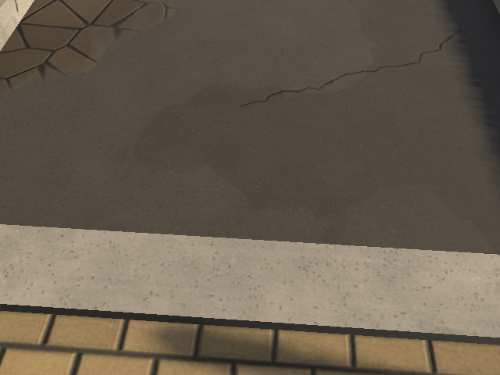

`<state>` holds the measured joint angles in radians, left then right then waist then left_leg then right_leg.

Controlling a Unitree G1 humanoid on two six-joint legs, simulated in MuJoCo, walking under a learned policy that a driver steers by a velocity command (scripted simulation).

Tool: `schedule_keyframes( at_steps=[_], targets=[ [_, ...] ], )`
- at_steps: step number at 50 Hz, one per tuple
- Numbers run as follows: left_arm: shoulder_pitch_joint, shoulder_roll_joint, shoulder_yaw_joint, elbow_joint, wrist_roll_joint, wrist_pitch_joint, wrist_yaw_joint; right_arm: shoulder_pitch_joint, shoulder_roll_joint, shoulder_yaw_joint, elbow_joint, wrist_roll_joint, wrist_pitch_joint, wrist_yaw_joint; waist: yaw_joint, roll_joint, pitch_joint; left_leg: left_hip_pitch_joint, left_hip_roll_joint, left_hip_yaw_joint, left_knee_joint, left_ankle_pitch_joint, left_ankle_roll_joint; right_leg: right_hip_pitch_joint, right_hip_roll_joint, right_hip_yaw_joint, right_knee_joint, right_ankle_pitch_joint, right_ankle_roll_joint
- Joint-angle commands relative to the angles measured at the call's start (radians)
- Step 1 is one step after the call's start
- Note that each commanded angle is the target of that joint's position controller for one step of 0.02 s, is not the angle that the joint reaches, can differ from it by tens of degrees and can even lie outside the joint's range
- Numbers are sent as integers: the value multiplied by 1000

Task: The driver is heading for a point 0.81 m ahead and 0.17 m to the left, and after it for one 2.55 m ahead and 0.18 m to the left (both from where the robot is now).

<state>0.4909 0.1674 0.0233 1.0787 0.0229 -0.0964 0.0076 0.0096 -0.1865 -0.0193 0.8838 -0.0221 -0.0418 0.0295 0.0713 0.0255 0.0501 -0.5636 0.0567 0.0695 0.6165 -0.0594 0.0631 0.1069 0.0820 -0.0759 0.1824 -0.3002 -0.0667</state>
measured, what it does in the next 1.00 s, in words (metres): walks ahead: left foot, then right foot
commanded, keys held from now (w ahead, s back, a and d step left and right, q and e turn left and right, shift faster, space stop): w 0.32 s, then no key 0.58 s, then w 0.10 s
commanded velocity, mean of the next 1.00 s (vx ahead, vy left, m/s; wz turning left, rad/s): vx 0.28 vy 0.00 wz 0.00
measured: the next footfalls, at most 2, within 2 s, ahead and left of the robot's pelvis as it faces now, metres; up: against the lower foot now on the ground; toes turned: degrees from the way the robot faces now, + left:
left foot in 0.08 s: +0.21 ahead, +0.10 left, +0.00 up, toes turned +4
right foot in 0.58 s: +0.44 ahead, -0.06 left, +0.00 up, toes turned -3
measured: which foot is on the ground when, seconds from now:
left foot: up 0.00-0.06, down 0.08-0.60, up 0.62-0.90, down 0.92-1.00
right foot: down 0.00-0.08, up 0.10-0.56, down 0.58-0.98, up 1.00-1.00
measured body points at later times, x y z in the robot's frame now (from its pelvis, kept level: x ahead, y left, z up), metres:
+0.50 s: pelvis +0.25 +0.03 +0.01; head +0.28 +0.04 +0.45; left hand +0.39 +0.25 -0.13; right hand +0.17 -0.19 -0.14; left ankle +0.17 +0.09 -0.74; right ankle +0.40 -0.09 -0.70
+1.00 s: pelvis +0.33 +0.02 +0.01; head +0.32 +0.03 +0.45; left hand +0.35 +0.25 -0.15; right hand +0.31 -0.20 -0.15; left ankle +0.32 +0.14 -0.73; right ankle +0.39 -0.05 -0.73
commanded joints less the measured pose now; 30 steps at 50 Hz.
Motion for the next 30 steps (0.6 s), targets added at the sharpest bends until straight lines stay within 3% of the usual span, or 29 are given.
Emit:
schedule_keyframes(
  at_steps=[1,2,3,4,5,6,7,8,10,11,13,16,19,22,26,28,29,30],
  targets=[
    [32,157,30,-11,6,-2,13,-15,-86,-24,-59,1,-26,-8,-62,-96,45,49,-41,19,-68,-97,44,11,-315,108,97,765,-115],
    [18,165,32,-11,6,1,13,84,-98,-34,-27,0,-32,-15,-103,-96,-6,177,-76,34,-100,-115,63,1,-301,93,212,884,-102],
    [2,163,31,-14,1,4,11,254,-119,-49,34,-7,-42,-24,-172,-64,-93,388,-95,41,-155,-77,88,-63,-260,56,402,880,-82],
    [-7,137,20,-44,-9,1,7,440,-193,-72,75,-32,-51,-36,-233,6,-214,658,86,-157,-164,-146,143,-269,-214,26,681,596,-61],
    [112,33,3,-58,-48,2,-4,505,-291,-96,82,-41,-46,-34,-185,232,-337,924,381,-658,-269,-207,296,-638,-20,-25,1072,-139,-12],
    [42,138,30,-52,-19,5,-2,431,-242,-90,76,2,-30,-26,-176,86,-288,845,342,-726,-350,-274,282,-738,-44,115,1156,-190,-29],
    [-49,143,37,-84,-15,3,-4,321,-186,-73,58,11,-30,-23,-135,49,-135,701,306,-550,-361,-246,248,-775,-96,119,1142,-98,-35],
    [-95,124,35,-94,-11,0,-6,270,-128,-59,53,8,-37,-18,-111,2,-72,579,263,-445,-393,-131,218,-739,-128,120,1089,-33,-33],
    [-84,88,34,-88,11,24,-15,261,-64,-39,76,9,-50,-24,-51,22,-28,436,179,-295,-430,-14,154,-639,-166,116,993,9,-15],
    [-74,71,33,-84,15,37,-21,287,-60,-35,90,8,-56,-27,-42,29,-31,415,166,-264,-439,27,149,-614,-164,108,973,17,-7],
    [-105,64,34,-97,17,52,-29,340,-86,-39,111,12,-67,-30,-32,26,-17,403,151,-222,-460,80,154,-637,-169,87,934,47,9],
    [-243,76,34,-146,15,64,-34,396,-105,-39,126,11,-66,-32,-51,25,29,418,139,-189,-502,70,154,-740,-193,66,827,151,33],
    [-333,57,22,-173,3,61,-24,433,-89,-26,137,8,-65,-37,-61,20,46,431,109,-95,-438,482,123,-707,-165,23,657,215,49],
    [-370,39,8,-172,-7,57,-12,480,-88,-18,158,7,-58,-43,-85,59,11,461,84,-37,-370,648,83,-601,-110,-19,526,284,36],
    [-335,68,10,-148,-2,45,8,476,-84,-12,175,-2,-42,-57,-76,85,-4,535,116,-63,-250,685,96,-511,-75,-5,426,219,-2],
    [-186,84,21,-90,3,24,19,440,-94,-16,176,8,-38,-63,-3,40,-42,544,94,-65,-71,641,67,-350,-58,2,241,322,-30],
    [-97,139,33,-63,14,7,23,463,-89,-14,170,18,-42,-64,11,-20,-110,460,50,-49,76,431,33,-174,-158,83,234,695,-48],
    [-18,198,44,-57,23,2,21,570,-19,1,167,48,-38,-68,-15,-165,-255,288,-53,2,349,-182,0,64,-427,308,326,1227,-177]
  ],
)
